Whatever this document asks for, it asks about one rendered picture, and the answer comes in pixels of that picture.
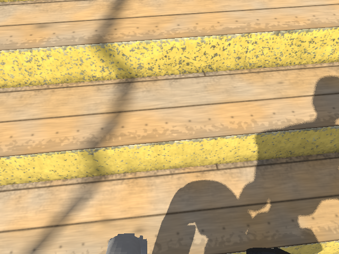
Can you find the left robot thigh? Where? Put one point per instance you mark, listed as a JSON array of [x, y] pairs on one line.
[[127, 243]]

